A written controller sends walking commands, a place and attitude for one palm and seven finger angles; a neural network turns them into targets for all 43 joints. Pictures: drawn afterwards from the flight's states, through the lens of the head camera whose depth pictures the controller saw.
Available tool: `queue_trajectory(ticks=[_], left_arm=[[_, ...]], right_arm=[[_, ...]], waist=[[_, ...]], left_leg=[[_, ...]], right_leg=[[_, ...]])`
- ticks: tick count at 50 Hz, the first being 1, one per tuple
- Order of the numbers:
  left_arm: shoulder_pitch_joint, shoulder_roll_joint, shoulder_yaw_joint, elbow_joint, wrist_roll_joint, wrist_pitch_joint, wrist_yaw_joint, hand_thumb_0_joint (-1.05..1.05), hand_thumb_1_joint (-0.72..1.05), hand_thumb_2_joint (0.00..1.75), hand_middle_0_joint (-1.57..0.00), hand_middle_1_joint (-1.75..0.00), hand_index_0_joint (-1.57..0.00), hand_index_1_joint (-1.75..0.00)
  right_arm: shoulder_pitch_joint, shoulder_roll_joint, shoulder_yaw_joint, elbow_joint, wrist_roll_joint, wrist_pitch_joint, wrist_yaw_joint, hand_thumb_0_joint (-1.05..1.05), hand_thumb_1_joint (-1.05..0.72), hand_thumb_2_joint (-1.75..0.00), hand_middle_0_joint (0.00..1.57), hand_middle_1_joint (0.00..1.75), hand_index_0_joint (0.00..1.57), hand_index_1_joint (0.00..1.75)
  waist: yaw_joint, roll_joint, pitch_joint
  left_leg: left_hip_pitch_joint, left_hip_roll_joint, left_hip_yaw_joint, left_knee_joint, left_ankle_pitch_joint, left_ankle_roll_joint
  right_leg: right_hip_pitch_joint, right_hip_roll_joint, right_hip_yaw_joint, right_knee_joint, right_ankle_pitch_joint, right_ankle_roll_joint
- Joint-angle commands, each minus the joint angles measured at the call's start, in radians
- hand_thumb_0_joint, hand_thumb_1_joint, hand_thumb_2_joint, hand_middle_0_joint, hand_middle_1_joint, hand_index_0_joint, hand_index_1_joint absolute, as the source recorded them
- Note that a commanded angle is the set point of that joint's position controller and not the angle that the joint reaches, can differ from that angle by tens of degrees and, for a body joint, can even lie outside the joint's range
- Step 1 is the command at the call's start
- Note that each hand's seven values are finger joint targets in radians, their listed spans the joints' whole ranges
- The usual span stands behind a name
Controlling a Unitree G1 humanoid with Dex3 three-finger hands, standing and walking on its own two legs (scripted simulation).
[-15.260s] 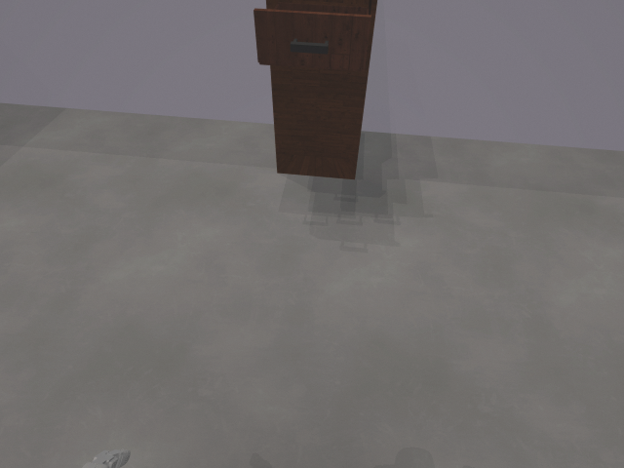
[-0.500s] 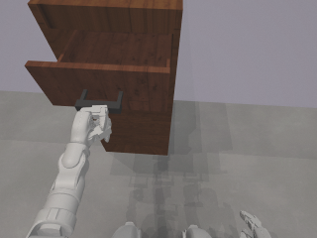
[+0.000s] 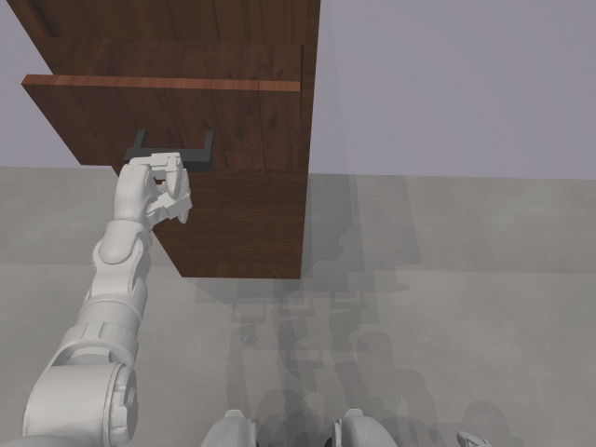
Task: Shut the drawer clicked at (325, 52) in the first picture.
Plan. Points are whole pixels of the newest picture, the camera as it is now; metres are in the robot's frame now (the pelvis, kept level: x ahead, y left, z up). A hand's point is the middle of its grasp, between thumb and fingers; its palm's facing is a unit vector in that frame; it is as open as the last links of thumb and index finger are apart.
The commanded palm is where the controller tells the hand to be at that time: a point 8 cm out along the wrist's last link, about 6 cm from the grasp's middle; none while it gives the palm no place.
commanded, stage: push the drawer shut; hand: left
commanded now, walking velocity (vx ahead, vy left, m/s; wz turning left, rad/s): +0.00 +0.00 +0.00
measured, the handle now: (173, 148) +0.51 +0.17 +0.07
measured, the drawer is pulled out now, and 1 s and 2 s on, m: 0.10 0.00 0.00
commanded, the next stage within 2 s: pull the fist back off the drawer in 1.18 s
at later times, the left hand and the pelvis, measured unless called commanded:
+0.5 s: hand (193, 161) +0.50 +0.14 +0.06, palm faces -0.05 -1.00 -0.04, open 3.3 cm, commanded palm +0.50 +0.19 +0.07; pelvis -0.01 +0.01 -0.01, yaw -1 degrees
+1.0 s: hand (190, 141) +0.54 +0.15 +0.06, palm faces -0.06 -1.00 -0.05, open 3.1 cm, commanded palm +0.56 +0.19 +0.07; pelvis -0.01 +0.02 -0.02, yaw -1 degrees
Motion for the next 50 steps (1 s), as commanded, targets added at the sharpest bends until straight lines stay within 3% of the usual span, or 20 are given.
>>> queue_trajectory(ticks=[1, 2, 4, 5, 7, 12, 14, 17, 18, 19, 22, 25, 28, 31, 32, 34, 39, 42, 47, 50], left_arm=[[-0.599, 0.197, 0.054, -0.194, -0.021, -0.084, 0.022, 0.0, 0.9, 0.9, -1.4, -1.6, -1.4, -1.6], [-0.611, 0.227, 0.076, -0.177, -0.018, -0.087, 0.025, 0.0, 0.9, 0.9, -1.4, -1.6, -1.4, -1.6], [-0.657, 0.19, 0.044, -0.154, -0.017, -0.087, 0.025, 0.0, 0.9, 0.9, -1.4, -1.6, -1.4, -1.6], [-0.673, 0.214, 0.063, -0.14, -0.015, -0.088, 0.027, 0.0, 0.9, 0.9, -1.4, -1.6, -1.4, -1.6], [-0.689, 0.255, 0.091, -0.118, -0.008, -0.092, 0.032, 0.0, 0.9, 0.9, -1.4, -1.6, -1.4, -1.6], [-0.779, 0.244, 0.07, -0.093, 0.006, -0.095, 0.04, 0.0, 0.9, 0.9, -1.4, -1.6, -1.4, -1.6], [-0.795, 0.257, 0.081, -0.088, 0.014, -0.095, 0.047, 0.0, 0.9, 0.9, -1.4, -1.6, -1.4, -1.6], [-0.847, 0.248, 0.067, -0.07, 0.022, -0.095, 0.056, 0.0, 0.9, 0.9, -1.4, -1.6, -1.4, -1.6], [-0.851, 0.289, 0.101, -0.069, 0.031, -0.098, 0.065, 0.0, 0.9, 0.9, -1.4, -1.6, -1.4, -1.6], [-0.85, 0.263, 0.079, -0.054, 0.034, -0.094, 0.068, 0.0, 0.9, 0.9, -1.4, -1.6, -1.4, -1.6], [-0.88, 0.296, 0.096, 0.004, 0.05, -0.084, 0.079, 0.0, 0.9, 0.9, -1.4, -1.6, -1.4, -1.6], [-0.944, 0.29, 0.076, -0.009, 0.065, -0.085, 0.088, 0.0, 0.9, 0.9, -1.4, -1.6, -1.4, -1.6], [-0.956, 0.329, 0.107, 0.0, 0.074, -0.086, 0.092, 0.0, 0.9, 0.9, -1.4, -1.6, -1.4, -1.6], [-0.987, 0.342, 0.11, 0.03, 0.082, -0.075, 0.094, 0.0, 0.9, 0.9, -1.4, -1.6, -1.4, -1.6], [-1.003, 0.329, 0.096, 0.032, 0.086, -0.075, 0.096, 0.0, 0.9, 0.9, -1.4, -1.6, -1.4, -1.6], [-1.004, 0.347, 0.117, 0.049, 0.093, -0.067, 0.103, 0.0, 0.9, 0.9, -1.4, -1.6, -1.4, -1.6], [-1.037, 0.444, 0.173, 0.086, 0.109, -0.049, 0.101, 0.0, 0.9, 0.9, -1.4, -1.6, -1.4, -1.6], [-1.078, 0.434, 0.164, 0.097, 0.104, -0.043, 0.09, 0.0, 0.9, 0.9, -1.4, -1.6, -1.4, -1.6], [-1.143, 0.426, 0.139, 0.073, 0.093, -0.041, 0.085, 0.0, 0.9, 0.9, -1.4, -1.6, -1.4, -1.6], [-1.154, 0.466, 0.162, 0.093, 0.089, -0.033, 0.085, 0.0, 0.9, 0.9, -1.4, -1.6, -1.4, -1.6]], right_arm=[[0.094, -0.141, -0.053, -0.079, 0.004, -0.029, -0.004, 0.0, -0.9, -0.9, 0.2, 0.3, 0.2, 0.3], [0.103, -0.146, -0.053, -0.076, 0.003, -0.027, -0.006, 0.0, -0.9, -0.9, 0.2, 0.3, 0.2, 0.3], [0.105, -0.144, -0.05, -0.073, 0.003, -0.026, -0.003, 0.0, -0.9, -0.9, 0.2, 0.3, 0.2, 0.3], [0.114, -0.149, -0.052, -0.069, 0.001, -0.026, -0.003, 0.0, -0.9, -0.9, 0.2, 0.3, 0.2, 0.3], [0.126, -0.156, -0.051, -0.068, -0.001, -0.024, -0.005, 0.0, -0.9, -0.9, 0.2, 0.3, 0.2, 0.3], [0.151, -0.159, -0.05, -0.063, -0.009, -0.026, -0.002, 0.0, -0.9, -0.9, 0.2, 0.3, 0.2, 0.3], [0.161, -0.16, -0.051, -0.065, -0.014, -0.024, 0.002, 0.0, -0.9, -0.9, 0.2, 0.3, 0.2, 0.3], [0.18, -0.164, -0.049, -0.056, -0.02, -0.023, 0.006, 0.0, -0.9, -0.9, 0.2, 0.3, 0.2, 0.3], [0.189, -0.169, -0.053, -0.056, -0.023, -0.021, 0.006, 0.0, -0.9, -0.9, 0.2, 0.3, 0.2, 0.3], [0.188, -0.168, -0.052, -0.058, -0.023, -0.019, 0.01, 0.0, -0.9, -0.9, 0.2, 0.3, 0.2, 0.3], [0.205, -0.175, -0.048, -0.049, -0.026, -0.012, 0.009, 0.0, -0.9, -0.9, 0.2, 0.3, 0.2, 0.3], [0.215, -0.178, -0.049, -0.049, -0.03, -0.01, 0.01, 0.0, -0.9, -0.9, 0.2, 0.3, 0.2, 0.3], [0.234, -0.181, -0.047, -0.052, -0.037, -0.007, 0.013, 0.0, -0.9, -0.9, 0.2, 0.3, 0.2, 0.3], [0.25, -0.183, -0.045, -0.046, -0.041, -0.002, 0.015, 0.0, -0.9, -0.9, 0.2, 0.3, 0.2, 0.3], [0.253, -0.183, -0.044, -0.045, -0.043, 0.0, 0.016, 0.0, -0.9, -0.9, 0.2, 0.3, 0.2, 0.3], [0.264, -0.186, -0.047, -0.045, -0.047, 0.005, 0.018, 0.0, -0.9, -0.9, 0.2, 0.3, 0.2, 0.3], [0.289, -0.192, -0.041, -0.048, -0.05, 0.022, 0.017, 0.0, -0.9, -0.9, 0.2, 0.3, 0.2, 0.3], [0.301, -0.189, -0.039, -0.042, -0.049, 0.026, 0.016, 0.0, -0.9, -0.9, 0.2, 0.3, 0.2, 0.3], [0.308, -0.191, -0.036, -0.037, -0.049, 0.02, 0.012, 0.0, -0.9, -0.9, 0.2, 0.3, 0.2, 0.3], [0.308, -0.197, -0.031, -0.034, -0.048, 0.015, 0.008, 0.0, -0.9, -0.9, 0.2, 0.3, 0.2, 0.3]], waist=[[-0.067, 0.011, -0.407], [-0.071, -0.002, -0.396], [-0.087, 0.029, -0.385], [-0.088, 0.006, -0.385], [-0.087, 0.022, -0.399], [-0.117, 0.059, -0.428], [-0.109, 0.088, -0.462], [-0.128, 0.084, -0.457], [-0.12, 0.082, -0.475], [-0.127, 0.091, -0.477], [-0.146, 0.057, -0.424], [-0.161, 0.1, -0.445], [-0.155, 0.13, -0.503], [-0.172, 0.103, -0.478], [-0.178, 0.124, -0.475], [-0.179, 0.118, -0.507], [-0.189, 0.11, -0.509], [-0.209, 0.106, -0.492], [-0.23, 0.157, -0.501], [-0.228, 0.174, -0.507]], left_leg=[[0.192, -0.043, -0.028, -0.101, 0.131, 0.032], [0.186, -0.04, -0.03, -0.097, 0.126, 0.035], [0.19, -0.04, -0.032, -0.099, 0.103, 0.034], [0.172, -0.039, -0.034, -0.095, 0.094, 0.035], [0.172, -0.038, -0.036, -0.089, 0.099, 0.036], [0.195, -0.032, -0.049, -0.077, 0.094, 0.037], [0.216, -0.032, -0.055, -0.074, 0.116, 0.033], [0.215, -0.03, -0.063, -0.065, 0.12, 0.035], [0.222, -0.027, -0.067, -0.063, 0.136, 0.032], [0.226, -0.029, -0.067, -0.063, 0.131, 0.032], [0.164, -0.027, -0.065, -0.056, 0.086, 0.037], [0.185, -0.025, -0.071, -0.056, 0.069, 0.036], [0.214, -0.026, -0.076, -0.041, 0.125, 0.035], [0.186, -0.021, -0.079, -0.034, 0.124, 0.037], [0.194, -0.021, -0.082, -0.032, 0.128, 0.036], [0.195, -0.021, -0.079, -0.02, 0.147, 0.038], [0.128, -0.021, -0.067, 0.0, 0.164, 0.044], [0.113, -0.019, -0.068, 0.012, 0.163, 0.049], [0.14, -0.016, -0.076, 0.011, 0.142, 0.046], [0.117, -0.015, -0.077, 0.014, 0.107, 0.044]], right_leg=[[0.151, 0.04, 0.085, -0.133, 0.191, 0.007], [0.138, 0.043, 0.082, -0.131, 0.183, 0.006], [0.099, 0.045, 0.079, -0.133, 0.153, 0.006], [0.102, 0.045, 0.081, -0.132, 0.141, 0.007], [0.085, 0.049, 0.079, -0.121, 0.138, 0.005], [0.019, 0.054, 0.069, -0.106, 0.113, 0.005], [0.016, 0.055, 0.066, -0.099, 0.122, 0.003], [-0.016, 0.059, 0.06, -0.092, 0.118, 0.002], [-0.011, 0.059, 0.058, -0.087, 0.127, 0.001], [-0.023, 0.059, 0.058, -0.091, 0.119, 0.002], [-0.041, 0.062, 0.061, -0.093, 0.089, 0.003], [-0.08, 0.059, 0.057, -0.087, 0.071, 0.003], [-0.077, 0.063, 0.056, -0.076, 0.102, 0.001], [-0.086, 0.065, 0.053, -0.076, 0.101, 0.002], [-0.102, 0.065, 0.051, -0.073, 0.101, 0.001], [-0.098, 0.065, 0.053, -0.072, 0.114, 0.003], [-0.06, 0.067, 0.064, -0.072, 0.139, 0.006], [-0.079, 0.071, 0.064, -0.073, 0.139, 0.008], [-0.118, 0.072, 0.06, -0.076, 0.111, 0.007], [-0.123, 0.073, 0.062, -0.077, 0.081, 0.006]])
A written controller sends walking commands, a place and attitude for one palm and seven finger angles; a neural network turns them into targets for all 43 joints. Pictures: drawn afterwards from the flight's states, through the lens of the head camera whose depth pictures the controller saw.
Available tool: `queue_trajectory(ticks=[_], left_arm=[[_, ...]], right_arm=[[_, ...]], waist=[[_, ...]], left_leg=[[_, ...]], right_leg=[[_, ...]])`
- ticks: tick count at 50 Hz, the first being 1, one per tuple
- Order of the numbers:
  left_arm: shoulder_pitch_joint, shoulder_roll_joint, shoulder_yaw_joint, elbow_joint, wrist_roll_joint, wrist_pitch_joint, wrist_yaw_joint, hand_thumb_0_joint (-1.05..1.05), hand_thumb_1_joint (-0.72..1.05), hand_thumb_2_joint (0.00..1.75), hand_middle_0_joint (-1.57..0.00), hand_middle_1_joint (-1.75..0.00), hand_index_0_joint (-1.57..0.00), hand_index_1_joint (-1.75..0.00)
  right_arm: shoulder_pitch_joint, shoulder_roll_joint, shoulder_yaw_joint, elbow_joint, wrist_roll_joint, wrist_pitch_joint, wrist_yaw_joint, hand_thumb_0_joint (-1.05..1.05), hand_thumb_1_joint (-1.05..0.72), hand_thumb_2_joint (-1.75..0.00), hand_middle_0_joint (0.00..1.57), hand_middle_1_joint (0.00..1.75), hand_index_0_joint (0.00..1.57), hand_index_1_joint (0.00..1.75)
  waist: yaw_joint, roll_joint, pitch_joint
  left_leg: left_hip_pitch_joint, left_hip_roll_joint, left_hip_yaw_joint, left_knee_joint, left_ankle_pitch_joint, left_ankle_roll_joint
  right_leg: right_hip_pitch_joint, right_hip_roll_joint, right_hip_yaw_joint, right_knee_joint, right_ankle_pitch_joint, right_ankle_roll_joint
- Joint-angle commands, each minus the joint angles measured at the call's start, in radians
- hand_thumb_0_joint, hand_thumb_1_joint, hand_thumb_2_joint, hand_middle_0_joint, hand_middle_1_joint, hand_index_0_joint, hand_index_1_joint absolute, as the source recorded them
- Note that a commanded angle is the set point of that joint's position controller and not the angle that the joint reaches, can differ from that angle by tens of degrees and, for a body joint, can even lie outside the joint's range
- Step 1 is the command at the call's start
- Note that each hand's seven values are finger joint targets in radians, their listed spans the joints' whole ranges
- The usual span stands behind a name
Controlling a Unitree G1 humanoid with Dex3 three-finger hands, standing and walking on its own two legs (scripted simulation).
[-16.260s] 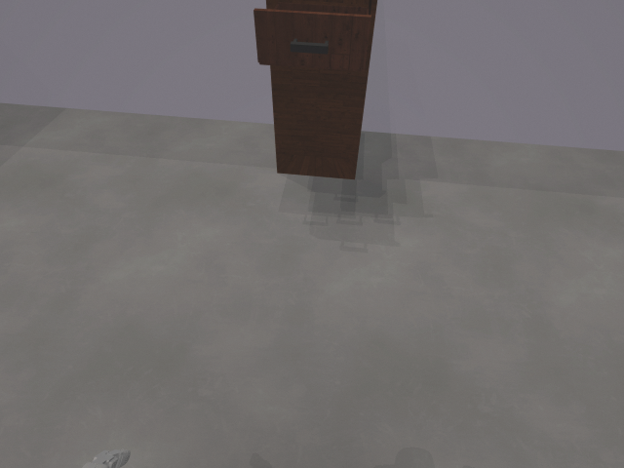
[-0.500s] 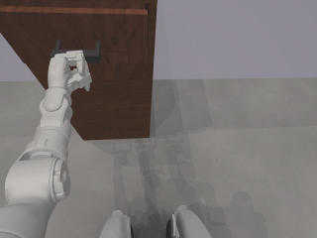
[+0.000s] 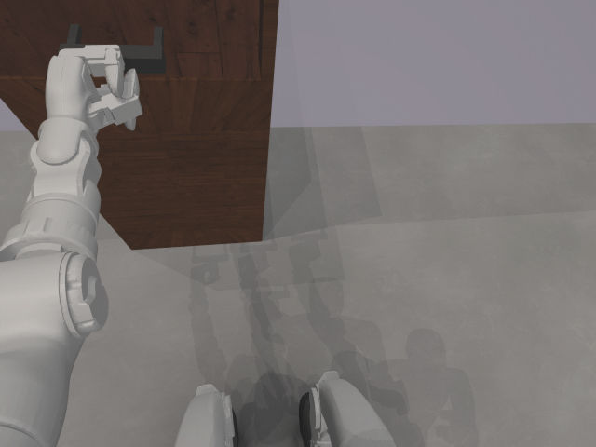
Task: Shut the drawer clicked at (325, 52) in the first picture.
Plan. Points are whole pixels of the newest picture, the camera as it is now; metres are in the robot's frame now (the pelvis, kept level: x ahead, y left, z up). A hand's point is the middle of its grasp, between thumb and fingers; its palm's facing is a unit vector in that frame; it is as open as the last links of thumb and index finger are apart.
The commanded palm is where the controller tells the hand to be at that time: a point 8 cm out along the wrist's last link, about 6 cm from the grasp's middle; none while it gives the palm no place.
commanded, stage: push the drawer shut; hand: left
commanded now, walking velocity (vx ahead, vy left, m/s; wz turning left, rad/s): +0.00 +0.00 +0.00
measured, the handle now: (116, 46) +0.62 +0.17 +0.09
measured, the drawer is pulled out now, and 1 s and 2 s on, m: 0.00 0.00 0.00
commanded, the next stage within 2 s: pull the fist back off the drawer in 0.18 s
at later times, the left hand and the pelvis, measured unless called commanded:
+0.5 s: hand (130, 92) +0.55 +0.15 +0.09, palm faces -0.01 -1.00 -0.05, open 3.4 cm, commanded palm +0.55 +0.17 +0.09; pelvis -0.01 +0.01 +0.00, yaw +0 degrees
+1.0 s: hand (147, 97) +0.54 +0.13 +0.09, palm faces +0.00 -1.00 -0.04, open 3.4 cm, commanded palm +0.51 +0.18 +0.09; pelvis +0.02 -0.01 +0.01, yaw -1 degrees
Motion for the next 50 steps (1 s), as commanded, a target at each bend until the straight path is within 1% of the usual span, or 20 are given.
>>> queue_trajectory(ticks=[1, 6, 8, 10, 13, 14, 18, 20, 22, 27, 28, 31, 33, 36, 42, 43, 44, 46, 49, 50], left_arm=[[-0.692, 0.232, 0.028, -0.239, -0.042, -0.052, 0.047, 0.0, 0.9, 0.9, -1.4, -1.6, -1.4, -1.6], [-0.733, 0.254, 0.027, -0.256, -0.047, -0.044, 0.054, 0.0, 0.9, 0.9, -1.4, -1.6, -1.4, -1.6], [-0.759, 0.229, 0.004, -0.276, -0.047, -0.045, 0.059, 0.0, 0.9, 0.9, -1.4, -1.6, -1.4, -1.6], [-0.761, 0.215, -0.007, -0.269, -0.048, -0.041, 0.066, 0.0, 0.9, 0.9, -1.4, -1.6, -1.4, -1.6], [-0.789, 0.184, -0.031, -0.292, -0.043, -0.045, 0.079, 0.0, 0.9, 0.9, -1.4, -1.6, -1.4, -1.6], [-0.8, 0.15, -0.051, -0.3, -0.047, -0.046, 0.084, 0.0, 0.9, 0.9, -1.4, -1.6, -1.4, -1.6], [-0.784, 0.186, -0.019, -0.279, -0.03, -0.053, 0.098, 0.0, 0.9, 0.9, -1.4, -1.6, -1.4, -1.6], [-0.773, 0.132, -0.051, -0.265, -0.025, -0.053, 0.101, 0.0, 0.9, 0.9, -1.4, -1.6, -1.4, -1.6], [-0.766, 0.137, -0.04, -0.26, -0.023, -0.058, 0.106, 0.0, 0.9, 0.9, -1.4, -1.6, -1.4, -1.6], [-0.725, 0.129, -0.031, -0.254, -0.01, -0.069, 0.11, 0.0, 0.9, 0.9, -1.4, -1.6, -1.4, -1.6], [-0.716, 0.152, -0.012, -0.255, -0.004, -0.07, 0.111, 0.0, 0.9, 0.9, -1.4, -1.6, -1.4, -1.6], [-0.684, 0.105, -0.038, -0.269, -0.004, -0.07, 0.106, 0.0, 0.9, 0.9, -1.4, -1.6, -1.4, -1.6], [-0.643, 0.103, -0.031, -0.301, -0.005, -0.08, 0.1, 0.0, 0.9, 0.9, -1.4, -1.6, -1.4, -1.6], [-0.587, 0.07, -0.045, -0.328, -0.015, -0.083, 0.097, 0.0, 0.9, 0.9, -1.4, -1.6, -1.4, -1.6], [-0.41, 0.085, 0.001, -0.369, -0.041, -0.086, 0.086, 0.0, 0.9, 0.9, -1.4, -1.6, -1.4, -1.6], [-0.372, 0.113, 0.025, -0.38, -0.039, -0.089, 0.083, 0.0, 0.9, 0.9, -1.4, -1.6, -1.4, -1.6], [-0.339, 0.095, 0.015, -0.384, -0.045, -0.088, 0.078, 0.0, 0.9, 0.9, -1.4, -1.6, -1.4, -1.6], [-0.325, 0.125, 0.041, -0.393, -0.047, -0.09, 0.075, 0.0, 0.9, 0.9, -1.4, -1.6, -1.4, -1.6], [-0.296, 0.134, 0.044, -0.352, -0.04, -0.08, 0.068, 0.0, 0.9, 0.9, -1.4, -1.6, -1.4, -1.6], [-0.287, 0.123, 0.038, -0.361, -0.042, -0.079, 0.065, 0.0, 0.9, 0.9, -1.4, -1.6, -1.4, -1.6]], right_arm=[[0.204, -0.189, -0.061, -0.024, 0.009, -0.024, -0.013, 0.0, -0.9, -0.9, 0.2, 0.3, 0.2, 0.3], [0.206, -0.2, -0.056, -0.02, 0.01, -0.042, -0.023, 0.0, -0.9, -0.9, 0.2, 0.3, 0.2, 0.3], [0.208, -0.202, -0.054, -0.019, 0.01, -0.048, -0.024, 0.0, -0.9, -0.9, 0.2, 0.3, 0.2, 0.3], [0.209, -0.204, -0.054, -0.012, 0.009, -0.057, -0.026, 0.0, -0.9, -0.9, 0.2, 0.3, 0.2, 0.3], [0.212, -0.209, -0.055, -0.006, 0.006, -0.068, -0.024, 0.0, -0.9, -0.9, 0.2, 0.3, 0.2, 0.3], [0.212, -0.207, -0.058, -0.005, 0.004, -0.072, -0.021, 0.0, -0.9, -0.9, 0.2, 0.3, 0.2, 0.3], [0.223, -0.211, -0.057, -0.002, -0.004, -0.072, -0.015, 0.0, -0.9, -0.9, 0.2, 0.3, 0.2, 0.3], [0.218, -0.208, -0.061, -0.001, -0.006, -0.069, -0.011, 0.0, -0.9, -0.9, 0.2, 0.3, 0.2, 0.3], [0.223, -0.21, -0.061, -0.001, -0.011, -0.065, -0.006, 0.0, -0.9, -0.9, 0.2, 0.3, 0.2, 0.3], [0.224, -0.207, -0.066, -0.008, -0.018, -0.05, 0.01, 0.0, -0.9, -0.9, 0.2, 0.3, 0.2, 0.3], [0.224, -0.209, -0.067, -0.01, -0.018, -0.042, 0.011, 0.0, -0.9, -0.9, 0.2, 0.3, 0.2, 0.3], [0.214, -0.202, -0.074, -0.02, -0.017, -0.031, 0.019, 0.0, -0.9, -0.9, 0.2, 0.3, 0.2, 0.3], [0.216, -0.2, -0.077, -0.029, -0.017, -0.021, 0.024, 0.0, -0.9, -0.9, 0.2, 0.3, 0.2, 0.3], [0.199, -0.192, -0.082, -0.04, -0.012, -0.006, 0.029, 0.0, -0.9, -0.9, 0.2, 0.3, 0.2, 0.3], [0.179, -0.18, -0.087, -0.07, 0.003, 0.027, 0.033, 0.0, -0.9, -0.9, 0.2, 0.3, 0.2, 0.3], [0.173, -0.178, -0.089, -0.077, 0.006, 0.034, 0.031, 0.0, -0.9, -0.9, 0.2, 0.3, 0.2, 0.3], [0.165, -0.173, -0.089, -0.083, 0.01, 0.04, 0.032, 0.0, -0.9, -0.9, 0.2, 0.3, 0.2, 0.3], [0.157, -0.167, -0.09, -0.085, 0.015, 0.047, 0.028, 0.0, -0.9, -0.9, 0.2, 0.3, 0.2, 0.3], [0.158, -0.163, -0.089, -0.081, 0.022, 0.06, 0.024, 0.0, -0.9, -0.9, 0.2, 0.3, 0.2, 0.3], [0.154, -0.16, -0.091, -0.086, 0.024, 0.062, 0.023, 0.0, -0.9, -0.9, 0.2, 0.3, 0.2, 0.3]], waist=[[-0.109, 0.146, -0.462], [-0.116, 0.177, -0.472], [-0.121, 0.222, -0.49], [-0.127, 0.202, -0.481], [-0.13, 0.233, -0.486], [-0.136, 0.235, -0.494], [-0.126, 0.201, -0.498], [-0.132, 0.188, -0.471], [-0.126, 0.192, -0.452], [-0.103, 0.194, -0.474], [-0.096, 0.178, -0.47], [-0.087, 0.169, -0.469], [-0.061, 0.194, -0.519], [-0.047, 0.174, -0.506], [-0.002, 0.099, -0.515], [0.017, 0.095, -0.522], [0.018, 0.085, -0.515], [0.023, 0.046, -0.499], [0.019, 0.028, -0.432], [0.02, 0.036, -0.436]], left_leg=[[0.371, -0.033, -0.058, -0.125, 0.102, 0.025], [0.39, -0.026, -0.07, -0.139, 0.068, 0.023], [0.439, -0.023, -0.083, -0.148, 0.076, 0.018], [0.443, -0.018, -0.094, -0.157, 0.055, 0.016], [0.494, -0.015, -0.114, -0.177, 0.037, 0.009], [0.51, -0.015, -0.117, -0.177, 0.029, 0.009], [0.494, -0.019, -0.123, -0.174, 0.04, 0.008], [0.497, -0.019, -0.129, -0.179, 0.021, 0.006], [0.495, -0.02, -0.134, -0.182, 0.018, 0.005], [0.505, -0.027, -0.129, -0.169, 0.052, 0.005], [0.498, -0.024, -0.133, -0.17, 0.053, 0.003], [0.496, -0.028, -0.121, -0.165, 0.067, 0.005], [0.545, -0.027, -0.124, -0.164, 0.126, 0.0], [0.535, -0.03, -0.105, -0.164, 0.138, 0.003], [0.507, -0.039, -0.054, -0.163, 0.236, 0.013], [0.498, -0.04, -0.047, -0.167, 0.256, 0.012], [0.487, -0.044, -0.034, -0.167, 0.264, 0.014], [0.435, -0.048, -0.017, -0.165, 0.259, 0.02], [0.392, -0.051, -0.004, -0.164, 0.271, 0.023], [0.393, -0.053, 0.001, -0.164, 0.281, 0.024]], right_leg=[[0.106, 0.056, 0.073, -0.154, 0.05, -0.007], [0.072, 0.054, 0.066, -0.153, 0.026, -0.007], [0.034, 0.054, 0.058, -0.145, 0.03, -0.009], [0.02, 0.053, 0.054, -0.146, 0.021, -0.008], [-0.015, 0.052, 0.043, -0.141, 0.014, -0.011], [-0.024, 0.051, 0.044, -0.145, 0.014, -0.01], [-0.008, 0.051, 0.04, -0.137, 0.018, -0.013], [-0.026, 0.048, 0.037, -0.139, 0.013, -0.014], [-0.031, 0.048, 0.033, -0.134, 0.012, -0.019], [-0.018, 0.047, 0.034, -0.129, 0.028, -0.023], [-0.013, 0.046, 0.032, -0.126, 0.028, -0.022], [0.004, 0.046, 0.036, -0.132, 0.035, -0.022], [0.019, 0.047, 0.033, -0.123, 0.062, -0.027], [0.052, 0.048, 0.035, -0.133, 0.069, -0.025], [0.199, 0.057, 0.051, -0.156, 0.157, -0.022], [0.233, 0.055, 0.055, -0.155, 0.182, -0.022], [0.257, 0.056, 0.061, -0.161, 0.208, -0.02], [0.318, 0.054, 0.076, -0.167, 0.246, -0.013], [0.332, 0.052, 0.083, -0.165, 0.289, -0.011], [0.338, 0.051, 0.086, -0.165, 0.304, -0.01]])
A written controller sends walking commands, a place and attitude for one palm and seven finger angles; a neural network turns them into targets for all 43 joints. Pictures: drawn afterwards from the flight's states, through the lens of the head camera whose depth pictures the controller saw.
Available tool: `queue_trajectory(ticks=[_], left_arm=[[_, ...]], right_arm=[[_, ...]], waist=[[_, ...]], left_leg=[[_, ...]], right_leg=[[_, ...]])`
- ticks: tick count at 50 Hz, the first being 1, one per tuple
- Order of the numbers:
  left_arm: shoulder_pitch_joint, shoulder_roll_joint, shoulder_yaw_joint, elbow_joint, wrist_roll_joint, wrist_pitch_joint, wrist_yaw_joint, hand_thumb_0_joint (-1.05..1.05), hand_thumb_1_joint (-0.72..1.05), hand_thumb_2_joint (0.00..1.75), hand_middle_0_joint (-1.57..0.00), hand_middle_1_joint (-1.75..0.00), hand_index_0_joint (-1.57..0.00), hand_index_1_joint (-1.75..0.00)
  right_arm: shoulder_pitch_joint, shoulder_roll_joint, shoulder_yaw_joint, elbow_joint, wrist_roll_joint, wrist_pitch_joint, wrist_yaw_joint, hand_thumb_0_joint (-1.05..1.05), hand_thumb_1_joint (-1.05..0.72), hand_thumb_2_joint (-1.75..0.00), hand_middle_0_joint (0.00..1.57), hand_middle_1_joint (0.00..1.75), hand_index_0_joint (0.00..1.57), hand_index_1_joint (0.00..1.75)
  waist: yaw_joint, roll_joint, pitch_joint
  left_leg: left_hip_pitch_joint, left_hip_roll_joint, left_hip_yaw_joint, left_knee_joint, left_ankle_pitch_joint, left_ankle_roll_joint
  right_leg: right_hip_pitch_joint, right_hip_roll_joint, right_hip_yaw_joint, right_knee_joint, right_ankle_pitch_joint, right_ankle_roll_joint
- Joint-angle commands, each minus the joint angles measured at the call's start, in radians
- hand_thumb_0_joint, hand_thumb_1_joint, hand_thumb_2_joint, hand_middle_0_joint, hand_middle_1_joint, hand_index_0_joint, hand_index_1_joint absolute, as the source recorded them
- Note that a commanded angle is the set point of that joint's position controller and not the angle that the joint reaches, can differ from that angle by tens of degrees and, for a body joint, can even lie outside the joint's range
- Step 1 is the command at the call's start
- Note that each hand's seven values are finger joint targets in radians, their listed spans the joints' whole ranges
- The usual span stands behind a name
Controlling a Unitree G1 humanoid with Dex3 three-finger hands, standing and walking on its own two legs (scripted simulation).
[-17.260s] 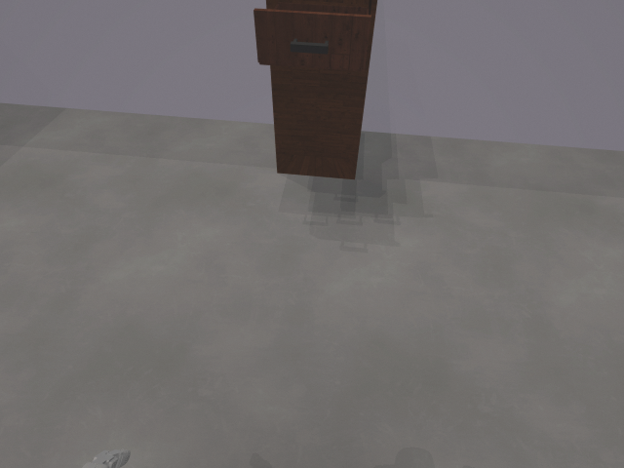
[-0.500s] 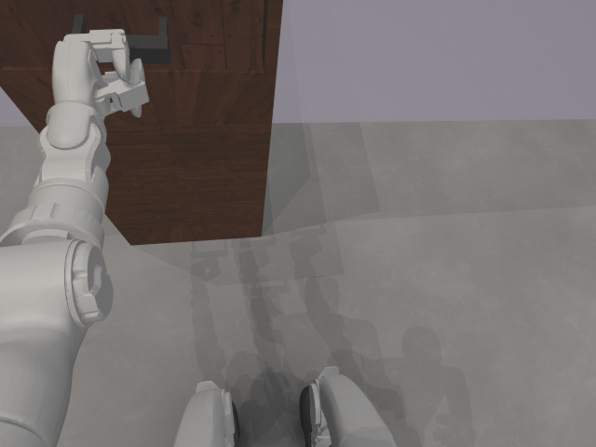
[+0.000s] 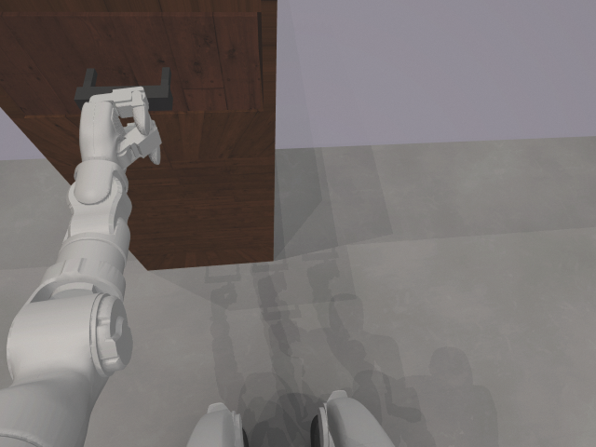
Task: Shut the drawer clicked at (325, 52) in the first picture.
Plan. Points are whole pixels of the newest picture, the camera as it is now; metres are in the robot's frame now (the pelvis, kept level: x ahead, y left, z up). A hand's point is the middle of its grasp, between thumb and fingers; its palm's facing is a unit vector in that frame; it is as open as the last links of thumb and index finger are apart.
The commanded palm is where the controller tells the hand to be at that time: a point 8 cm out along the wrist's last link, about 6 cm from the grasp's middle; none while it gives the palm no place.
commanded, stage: draw the hand back to the body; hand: left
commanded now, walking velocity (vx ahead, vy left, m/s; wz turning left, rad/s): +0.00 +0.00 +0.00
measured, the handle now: (127, 87) +0.59 +0.18 +0.08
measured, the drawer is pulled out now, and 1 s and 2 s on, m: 0.00 0.00 0.00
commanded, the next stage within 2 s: step back with the hand held close in 1.46 s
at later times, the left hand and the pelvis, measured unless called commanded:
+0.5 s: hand (93, 182) +0.40 +0.18 +0.13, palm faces +0.01 -1.00 -0.04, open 3.3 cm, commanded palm +0.37 +0.23 +0.14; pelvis +0.04 +0.00 +0.04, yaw +1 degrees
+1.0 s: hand out of the picture +0.27 +0.22 +0.19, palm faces +0.32 -0.90 -0.29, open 3.3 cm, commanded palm +0.22 +0.27 +0.21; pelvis +0.03 +0.00 +0.07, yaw +2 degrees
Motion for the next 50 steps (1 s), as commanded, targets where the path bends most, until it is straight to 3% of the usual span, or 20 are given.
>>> queue_trajectory(ticks=[1, 4, 7, 10, 12, 15, 19, 22, 25, 26, 29, 30, 31, 32, 33, 35, 37, 40, 43, 50], left_arm=[[-0.466, 0.229, 0.018, -0.23, -0.012, -0.068, -0.001, 0.0, 0.9, 0.9, -1.4, -1.6, -1.4, -1.6], [-0.448, 0.212, 0.016, -0.249, -0.021, -0.076, -0.011, 0.0, 0.9, 0.9, -1.4, -1.6, -1.4, -1.6], [-0.281, 0.225, 0.041, -0.411, -0.053, -0.073, -0.032, 0.0, 0.9, 0.9, -1.4, -1.6, -1.4, -1.6], [-0.086, 0.237, 0.066, -0.605, -0.094, -0.039, -0.051, 0.0, 0.9, 0.9, -1.4, -1.6, -1.4, -1.6], [0.06, 0.2, 0.045, -0.664, -0.12, 0.0, -0.066, 0.0, 0.9, 0.9, -1.4, -1.6, -1.4, -1.6], [0.171, 0.132, -0.004, -0.708, -0.152, 0.063, -0.083, 0.0, 0.9, 0.9, -1.4, -1.6, -1.4, -1.6], [0.306, 0.074, -0.043, -0.809, -0.181, 0.104, -0.096, 0.0, 0.9, 0.9, -1.4, -1.6, -1.4, -1.6], [0.358, 0.033, -0.096, -0.957, -0.187, 0.115, -0.104, 0.0, 0.9, 0.9, -1.4, -1.6, -1.4, -1.6], [0.415, 0.034, -0.095, -1.034, -0.194, 0.138, -0.105, 0.0, 0.9, 0.9, -1.4, -1.6, -1.4, -1.6], [0.429, 0.05, -0.077, -1.037, -0.196, 0.15, -0.103, 0.0, 0.9, 0.9, -1.4, -1.6, -1.4, -1.6], [0.434, 0.078, -0.056, -1.092, -0.195, 0.175, -0.102, 0.0, 0.9, 0.9, -1.4, -1.6, -1.4, -1.6], [0.486, 0.148, -0.089, -1.17, -0.08, 0.194, 0.007, 0.0, 0.9, 0.9, -1.4, -1.6, -1.4, -1.6], [0.549, 0.078, -0.119, -1.205, -0.069, 0.216, 0.062, 0.0, 0.9, 0.9, -1.4, -1.6, -1.4, -1.6], [0.577, 0.061, -0.139, -1.255, -0.064, 0.231, 0.087, 0.0, 0.9, 0.9, -1.4, -1.6, -1.4, -1.6], [0.636, 0.042, -0.154, -1.266, -0.056, 0.25, 0.107, 0.0, 0.9, 0.9, -1.4, -1.6, -1.4, -1.6], [0.66, 0.052, -0.146, -1.301, -0.043, 0.272, 0.145, 0.0, 0.9, 0.9, -1.4, -1.6, -1.4, -1.6], [0.716, 0.067, -0.129, -1.304, -0.037, 0.289, 0.166, 0.0, 0.9, 0.9, -1.4, -1.6, -1.4, -1.6], [0.753, 0.056, -0.123, -1.365, -0.03, 0.3, 0.182, 0.0, 0.9, 0.9, -1.4, -1.6, -1.4, -1.6], [0.826, 0.052, -0.123, -1.455, -0.023, 0.3, 0.192, 0.0, 0.9, 0.9, -1.4, -1.6, -1.4, -1.6], [1.012, 0.07, -0.066, -1.589, -0.023, 0.293, 0.202, 0.0, 0.9, 0.9, -1.4, -1.6, -1.4, -1.6]], right_arm=[[0.165, -0.161, -0.068, -0.045, 0.015, -0.001, -0.012, 0.0, -0.9, -0.9, 0.2, 0.3, 0.2, 0.3], [0.163, -0.157, -0.072, -0.04, 0.015, 0.003, -0.011, 0.0, -0.9, -0.9, 0.2, 0.3, 0.2, 0.3], [0.141, -0.154, -0.081, -0.089, 0.023, 0.009, -0.009, 0.0, -0.9, -0.9, 0.2, 0.3, 0.2, 0.3], [0.101, -0.14, -0.083, -0.137, 0.041, 0.005, -0.01, 0.0, -0.9, -0.9, 0.2, 0.3, 0.2, 0.3], [0.078, -0.134, -0.084, -0.159, 0.053, -0.002, -0.013, 0.0, -0.9, -0.9, 0.2, 0.3, 0.2, 0.3], [0.033, -0.133, -0.078, -0.167, 0.073, -0.009, -0.019, 0.0, -0.9, -0.9, 0.2, 0.3, 0.2, 0.3], [-0.025, -0.129, -0.077, -0.181, 0.083, -0.03, -0.031, 0.0, -0.9, -0.9, 0.2, 0.3, 0.2, 0.3], [-0.067, -0.121, -0.074, -0.198, 0.087, -0.054, -0.035, 0.0, -0.9, -0.9, 0.2, 0.3, 0.2, 0.3], [-0.103, -0.119, -0.068, -0.202, 0.084, -0.076, -0.042, 0.0, -0.9, -0.9, 0.2, 0.3, 0.2, 0.3], [-0.115, -0.123, -0.066, -0.205, 0.084, -0.081, -0.047, 0.0, -0.9, -0.9, 0.2, 0.3, 0.2, 0.3], [-0.168, -0.12, -0.054, -0.216, 0.085, -0.096, -0.059, 0.0, -0.9, -0.9, 0.2, 0.3, 0.2, 0.3], [-0.235, -0.101, -0.054, -0.223, 0.079, -0.08, -0.077, 0.0, -0.9, -0.9, 0.2, 0.3, 0.2, 0.3], [-0.247, -0.09, -0.049, -0.239, 0.077, -0.079, -0.088, 0.0, -0.9, -0.9, 0.2, 0.3, 0.2, 0.3], [-0.261, -0.09, -0.043, -0.245, 0.075, -0.087, -0.092, 0.0, -0.9, -0.9, 0.2, 0.3, 0.2, 0.3], [-0.269, -0.086, -0.038, -0.24, 0.073, -0.084, -0.094, 0.0, -0.9, -0.9, 0.2, 0.3, 0.2, 0.3], [-0.286, -0.081, -0.028, -0.229, 0.067, -0.079, -0.102, 0.0, -0.9, -0.9, 0.2, 0.3, 0.2, 0.3], [-0.298, -0.088, -0.023, -0.219, 0.062, -0.075, -0.11, 0.0, -0.9, -0.9, 0.2, 0.3, 0.2, 0.3], [-0.32, -0.077, -0.016, -0.218, 0.059, -0.074, -0.115, 0.0, -0.9, -0.9, 0.2, 0.3, 0.2, 0.3], [-0.33, -0.069, -0.01, -0.212, 0.05, -0.089, -0.111, 0.0, -0.9, -0.9, 0.2, 0.3, 0.2, 0.3], [-0.351, -0.064, -0.013, -0.204, 0.038, -0.115, -0.102, 0.0, -0.9, -0.9, 0.2, 0.3, 0.2, 0.3]], waist=[[-0.029, 0.02, -0.425], [-0.017, 0.056, -0.456], [0.05, 0.096, -0.605], [0.101, 0.071, -0.669], [0.11, 0.002, -0.62], [0.098, -0.054, -0.431], [0.106, -0.025, -0.311], [0.109, 0.044, -0.302], [0.115, 0.026, -0.289], [0.118, -0.025, -0.273], [0.128, 0.002, -0.23], [0.188, -0.021, -0.223], [0.174, 0.0, -0.199], [0.179, -0.009, -0.189], [0.182, 0.04, -0.175], [0.181, 0.025, -0.125], [0.188, -0.074, -0.075], [0.189, -0.051, -0.048], [0.2, 0.049, -0.043], [0.218, 0.004, 0.011]], left_leg=[[0.281, -0.057, -0.031, -0.092, 0.306, 0.034], [0.335, -0.056, -0.036, -0.082, 0.376, 0.028], [0.442, -0.063, -0.023, -0.105, 0.508, 0.026], [0.46, -0.068, 0.002, -0.145, 0.581, 0.029], [0.434, -0.07, 0.018, -0.174, 0.585, 0.036], [0.423, -0.066, 0.027, -0.233, 0.496, 0.037], [0.487, -0.066, 0.026, -0.273, 0.486, 0.036], [0.574, -0.062, 0.013, -0.284, 0.551, 0.035], [0.62, -0.059, -0.005, -0.307, 0.545, 0.03], [0.609, -0.06, -0.01, -0.319, 0.509, 0.03], [0.618, -0.067, -0.014, -0.349, 0.445, 0.029], [0.673, -0.073, -0.006, -0.404, 0.432, 0.029], [0.7, -0.07, -0.004, -0.428, 0.427, 0.027], [0.716, -0.068, -0.014, -0.44, 0.423, 0.026], [0.737, -0.065, -0.011, -0.457, 0.421, 0.024], [0.755, -0.065, -0.01, -0.491, 0.397, 0.024], [0.754, -0.061, -0.015, -0.526, 0.381, 0.029], [0.789, -0.062, -0.013, -0.563, 0.373, 0.028], [0.84, -0.06, -0.016, -0.591, 0.413, 0.022], [0.851, -0.057, -0.021, -0.632, 0.412, 0.021]], right_leg=[[0.242, 0.041, 0.051, -0.12, 0.336, -0.003], [0.231, 0.039, 0.045, -0.104, 0.385, -0.007], [0.37, 0.039, 0.053, -0.11, 0.525, -0.011], [0.563, 0.032, 0.061, -0.136, 0.706, -0.009], [0.639, 0.027, 0.058, -0.156, 0.787, -0.005], [0.612, 0.027, 0.038, -0.209, 0.733, 0.004], [0.588, 0.026, 0.031, -0.26, 0.668, 0.002], [0.574, 0.023, 0.022, -0.268, 0.649, -0.003], [0.578, 0.022, 0.011, -0.285, 0.615, -0.003], [0.59, 0.021, 0.007, -0.291, 0.596, -0.003], [0.6, 0.016, 0.01, -0.31, 0.537, -0.007], [0.643, -0.01, 0.038, -0.366, 0.475, -0.016], [0.645, -0.012, 0.034, -0.388, 0.459, -0.015], [0.642, -0.009, 0.031, -0.4, 0.437, -0.016], [0.658, -0.013, 0.031, -0.41, 0.418, -0.016], [0.68, -0.011, 0.028, -0.443, 0.405, -0.017], [0.698, -0.002, 0.023, -0.475, 0.387, -0.014], [0.734, -0.007, 0.025, -0.505, 0.374, -0.014], [0.765, -0.01, 0.025, -0.53, 0.387, -0.019], [0.803, -0.005, 0.02, -0.57, 0.374, -0.017]])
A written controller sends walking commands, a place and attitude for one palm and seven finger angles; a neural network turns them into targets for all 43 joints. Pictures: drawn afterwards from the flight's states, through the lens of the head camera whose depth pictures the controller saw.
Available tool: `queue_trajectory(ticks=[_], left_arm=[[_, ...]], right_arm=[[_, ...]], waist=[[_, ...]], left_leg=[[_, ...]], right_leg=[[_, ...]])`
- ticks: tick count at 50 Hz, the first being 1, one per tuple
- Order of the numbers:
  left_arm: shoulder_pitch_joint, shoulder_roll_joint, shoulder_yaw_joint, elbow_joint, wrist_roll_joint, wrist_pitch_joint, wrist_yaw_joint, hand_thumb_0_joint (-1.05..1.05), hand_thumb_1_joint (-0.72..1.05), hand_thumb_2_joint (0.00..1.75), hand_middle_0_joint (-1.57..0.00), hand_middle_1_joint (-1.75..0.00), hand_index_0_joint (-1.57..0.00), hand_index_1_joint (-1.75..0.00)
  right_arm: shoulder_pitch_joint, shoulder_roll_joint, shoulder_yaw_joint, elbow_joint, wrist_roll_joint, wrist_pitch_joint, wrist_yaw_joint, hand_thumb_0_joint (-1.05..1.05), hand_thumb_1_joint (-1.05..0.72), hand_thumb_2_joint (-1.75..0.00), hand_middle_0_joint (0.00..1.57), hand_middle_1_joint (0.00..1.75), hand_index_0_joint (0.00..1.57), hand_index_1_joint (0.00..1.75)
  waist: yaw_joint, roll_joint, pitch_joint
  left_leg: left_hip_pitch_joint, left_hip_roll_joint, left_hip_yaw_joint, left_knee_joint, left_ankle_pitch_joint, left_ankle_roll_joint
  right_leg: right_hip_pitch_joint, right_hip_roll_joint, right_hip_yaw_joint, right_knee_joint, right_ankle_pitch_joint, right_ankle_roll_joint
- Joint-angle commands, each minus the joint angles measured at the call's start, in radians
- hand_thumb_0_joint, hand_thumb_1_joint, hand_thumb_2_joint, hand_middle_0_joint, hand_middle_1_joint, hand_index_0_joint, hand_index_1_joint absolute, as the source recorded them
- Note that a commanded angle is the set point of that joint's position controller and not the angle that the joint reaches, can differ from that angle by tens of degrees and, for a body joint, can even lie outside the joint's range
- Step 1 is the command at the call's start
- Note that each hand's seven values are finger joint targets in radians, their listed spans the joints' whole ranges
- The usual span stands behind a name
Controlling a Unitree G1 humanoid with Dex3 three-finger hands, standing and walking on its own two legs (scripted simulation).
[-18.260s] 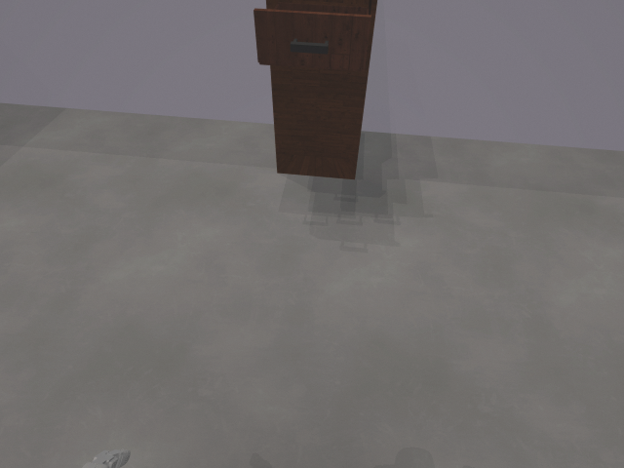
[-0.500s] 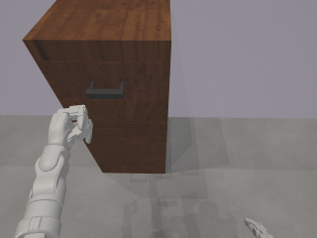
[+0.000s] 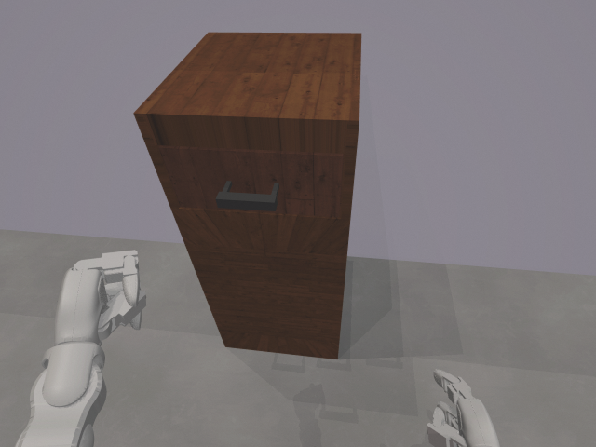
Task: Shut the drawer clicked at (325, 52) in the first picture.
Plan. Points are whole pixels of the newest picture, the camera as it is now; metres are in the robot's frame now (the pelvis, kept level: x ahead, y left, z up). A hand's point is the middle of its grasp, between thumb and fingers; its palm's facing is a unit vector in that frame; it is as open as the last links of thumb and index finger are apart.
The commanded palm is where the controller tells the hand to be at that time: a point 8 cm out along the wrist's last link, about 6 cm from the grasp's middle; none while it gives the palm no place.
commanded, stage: draw the hand back to the body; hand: left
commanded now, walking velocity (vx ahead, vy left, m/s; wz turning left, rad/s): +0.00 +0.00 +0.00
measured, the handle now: (249, 194) +0.57 +0.16 +0.01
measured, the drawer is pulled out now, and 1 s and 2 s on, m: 0.00 0.00 0.00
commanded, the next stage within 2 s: step back with the hand held close in 0.46 s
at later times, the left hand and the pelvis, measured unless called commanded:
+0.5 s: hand (80, 344) +0.17 +0.23 +0.15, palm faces +0.43 -0.82 -0.38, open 3.3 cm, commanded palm +0.12 +0.27 +0.18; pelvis -0.01 -0.01 +0.00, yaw +1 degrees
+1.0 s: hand (59, 364) +0.15 +0.25 +0.15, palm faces +0.29 -0.81 -0.51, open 3.3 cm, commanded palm +0.09 +0.29 +0.18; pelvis -0.04 +0.01 +0.00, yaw +1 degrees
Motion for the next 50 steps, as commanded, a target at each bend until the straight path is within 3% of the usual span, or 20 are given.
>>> queue_trajectory(ticks=[1, 2, 6, 7, 14, 18, 23, 26, 29, 30, 31, 32, 34, 36, 37, 42, 46, 50], left_arm=[[-0.095, 0.176, 0.128, -0.321, -0.001, -0.082, 0.019, 0.0, 0.9, 0.9, -1.4, -1.6, -1.4, -1.6], [-0.046, 0.199, 0.159, -0.323, 0.0, -0.082, 0.02, 0.0, 0.9, 0.9, -1.4, -1.6, -1.4, -1.6], [0.067, 0.193, 0.186, -0.416, -0.003, -0.095, 0.022, 0.0, 0.9, 0.9, -1.4, -1.6, -1.4, -1.6], [0.106, 0.203, 0.201, -0.418, -0.001, -0.096, 0.022, 0.0, 0.9, 0.9, -1.4, -1.6, -1.4, -1.6], [0.252, 0.225, 0.264, -0.537, -0.004, -0.121, 0.033, 0.0, 0.9, 0.9, -1.4, -1.6, -1.4, -1.6], [0.211, 0.163, 0.204, -0.471, 0.002, -0.116, 0.031, 0.0, 0.9, 0.9, -1.4, -1.6, -1.4, -1.6], [0.187, 0.189, 0.224, -0.468, 0.006, -0.127, 0.04, 0.0, 0.9, 0.9, -1.4, -1.6, -1.4, -1.6], [0.193, 0.203, 0.238, -0.503, 0.006, -0.134, 0.042, 0.0, 0.9, 0.9, -1.4, -1.6, -1.4, -1.6], [0.213, 0.204, 0.243, -0.51, 0.004, -0.132, 0.043, 0.0, 0.9, 0.9, -1.4, -1.6, -1.4, -1.6], [0.08, 0.348, 0.39, -0.607, 0.008, -0.176, 0.047, 0.0, 0.9, 0.9, -1.4, -1.6, -1.4, -1.6], [0.194, 0.275, 0.344, -0.489, 0.012, -0.176, 0.04, 0.0, 0.9, 0.9, -1.4, -1.6, -1.4, -1.6], [0.207, 0.281, 0.341, -0.5, 0.016, -0.179, 0.037, 0.0, 0.9, 0.9, -1.4, -1.6, -1.4, -1.6], [0.308, 0.203, 0.277, -0.465, 0.014, -0.175, 0.029, 0.0, 0.9, 0.9, -1.4, -1.6, -1.4, -1.6], [0.357, 0.191, 0.268, -0.478, 0.01, -0.175, 0.026, 0.0, 0.9, 0.9, -1.4, -1.6, -1.4, -1.6], [0.38, 0.196, 0.274, -0.492, 0.009, -0.179, 0.026, 0.0, 0.9, 0.9, -1.4, -1.6, -1.4, -1.6], [0.424, 0.279, 0.345, -0.598, 0.003, -0.18, 0.041, 0.0, 0.9, 0.9, -1.4, -1.6, -1.4, -1.6], [0.439, 0.28, 0.349, -0.639, -0.001, -0.182, 0.051, 0.0, 0.9, 0.9, -1.4, -1.6, -1.4, -1.6], [0.44, 0.267, 0.34, -0.623, 0.001, -0.186, 0.055, 0.0, 0.9, 0.9, -1.4, -1.6, -1.4, -1.6]], right_arm=[[-0.131, -0.104, -0.053, -0.154, -0.003, -0.07, -0.001, 0.0, -0.9, -0.9, 0.2, 0.3, 0.2, 0.3], [-0.134, -0.109, -0.056, -0.148, -0.007, -0.074, -0.001, 0.0, -0.9, -0.9, 0.2, 0.3, 0.2, 0.3], [-0.131, -0.097, -0.06, -0.15, -0.007, -0.087, 0.004, 0.0, -0.9, -0.9, 0.2, 0.3, 0.2, 0.3], [-0.135, -0.099, -0.063, -0.148, -0.007, -0.094, 0.003, 0.0, -0.9, -0.9, 0.2, 0.3, 0.2, 0.3], [-0.126, -0.094, -0.072, -0.15, -0.002, -0.13, -0.005, 0.0, -0.9, -0.9, 0.2, 0.3, 0.2, 0.3], [-0.113, -0.099, -0.075, -0.128, -0.001, -0.138, -0.01, 0.0, -0.9, -0.9, 0.2, 0.3, 0.2, 0.3], [-0.115, -0.099, -0.078, -0.124, -0.005, -0.149, -0.022, 0.0, -0.9, -0.9, 0.2, 0.3, 0.2, 0.3], [-0.121, -0.096, -0.076, -0.13, -0.008, -0.158, -0.025, 0.0, -0.9, -0.9, 0.2, 0.3, 0.2, 0.3], [-0.122, -0.09, -0.072, -0.126, -0.009, -0.162, -0.026, 0.0, -0.9, -0.9, 0.2, 0.3, 0.2, 0.3], [-0.107, -0.118, -0.082, -0.158, -0.011, -0.13, -0.013, 0.0, -0.9, -0.9, 0.2, 0.3, 0.2, 0.3], [-0.095, -0.098, -0.085, -0.129, -0.012, -0.11, -0.01, 0.0, -0.9, -0.9, 0.2, 0.3, 0.2, 0.3], [-0.109, -0.1, -0.09, -0.142, -0.013, -0.1, -0.008, 0.0, -0.9, -0.9, 0.2, 0.3, 0.2, 0.3], [-0.096, -0.104, -0.096, -0.151, -0.012, -0.069, -0.002, 0.0, -0.9, -0.9, 0.2, 0.3, 0.2, 0.3], [-0.094, -0.115, -0.107, -0.16, -0.012, -0.047, 0.002, 0.0, -0.9, -0.9, 0.2, 0.3, 0.2, 0.3], [-0.104, -0.118, -0.111, -0.166, -0.014, -0.041, -0.002, 0.0, -0.9, -0.9, 0.2, 0.3, 0.2, 0.3], [-0.108, -0.119, -0.123, -0.198, -0.004, -0.004, -0.01, 0.0, -0.9, -0.9, 0.2, 0.3, 0.2, 0.3], [-0.097, -0.114, -0.128, -0.211, 0.001, 0.004, -0.017, 0.0, -0.9, -0.9, 0.2, 0.3, 0.2, 0.3], [-0.095, -0.118, -0.13, -0.203, -0.001, -0.002, -0.023, 0.0, -0.9, -0.9, 0.2, 0.3, 0.2, 0.3]], waist=[[-0.003, -0.019, -0.101], [0.005, -0.036, -0.094], [0.011, 0.003, -0.097], [0.014, -0.016, -0.071], [0.024, -0.008, -0.054], [-0.003, -0.042, 0.041], [0.009, -0.037, -0.001], [0.021, -0.022, -0.047], [0.024, -0.001, -0.049], [-0.017, -0.024, 0.035], [-0.024, -0.093, 0.036], [-0.019, -0.086, 0.038], [-0.032, -0.073, -0.006], [-0.035, -0.024, -0.063], [-0.03, 0.009, -0.08], [-0.026, -0.05, -0.205], [-0.031, -0.041, -0.212], [-0.034, 0.012, -0.159]], left_leg=[[0.05, 0.001, -0.033, -0.083, 0.249, 0.021], [0.047, 0.001, -0.031, -0.084, 0.248, 0.022], [0.05, 0.0, -0.026, -0.082, 0.26, 0.021], [0.044, 0.0, -0.023, -0.081, 0.251, 0.022], [0.032, 0.003, -0.024, -0.077, 0.222, 0.021], [0.019, 0.005, -0.022, -0.079, 0.164, 0.026], [0.041, 0.0, -0.025, -0.079, 0.136, 0.032], [0.051, -0.004, -0.02, -0.071, 0.171, 0.033], [0.048, -0.004, -0.019, -0.069, 0.206, 0.029], [-0.046, 0.016, -0.038, -0.026, 0.169, 0.046], [-0.05, 0.017, -0.042, 0.001, 0.175, 0.04], [-0.047, 0.012, -0.039, 0.008, 0.194, 0.038], [-0.046, 0.026, -0.041, 0.01, 0.271, 0.034], [-0.038, 0.042, -0.048, -0.01, 0.36, 0.035], [-0.028, 0.041, -0.046, -0.019, 0.404, 0.036], [-0.045, 0.056, -0.062, -0.009, 0.517, 0.035], [-0.084, 0.067, -0.071, -0.009, 0.497, 0.037], [-0.165, 0.082, -0.098, -0.052, 0.368, 0.046]], right_leg=[[0.029, 0.023, 0.008, -0.071, 0.239, -0.031], [0.032, 0.027, 0.01, -0.081, 0.236, -0.029], [0.045, 0.019, 0.011, -0.079, 0.249, -0.029], [0.032, 0.024, 0.011, -0.093, 0.242, -0.027], [0.024, 0.025, 0.011, -0.094, 0.216, -0.024], [-0.042, 0.024, 0.014, -0.123, 0.149, -0.018], [-0.031, 0.017, 0.021, -0.128, 0.107, -0.019], [0.003, 0.013, 0.026, -0.117, 0.156, -0.02], [0.023, 0.013, 0.025, -0.11, 0.206, -0.022], [-0.054, -0.047, 0.11, -0.166, 0.265, -0.018], [-0.059, -0.074, 0.096, -0.164, 0.283, -0.023], [-0.071, -0.081, 0.104, -0.169, 0.33, -0.025], [-0.05, -0.082, 0.067, -0.124, 0.377, -0.018], [-0.024, -0.065, 0.041, -0.081, 0.382, -0.009], [-0.026, -0.055, 0.035, -0.072, 0.395, -0.005], [0.041, -0.043, 0.03, -0.004, 0.502, 0.004], [0.034, -0.038, 0.032, 0.027, 0.487, 0.008], [0.009, -0.019, 0.034, 0.032, 0.349, 0.012]])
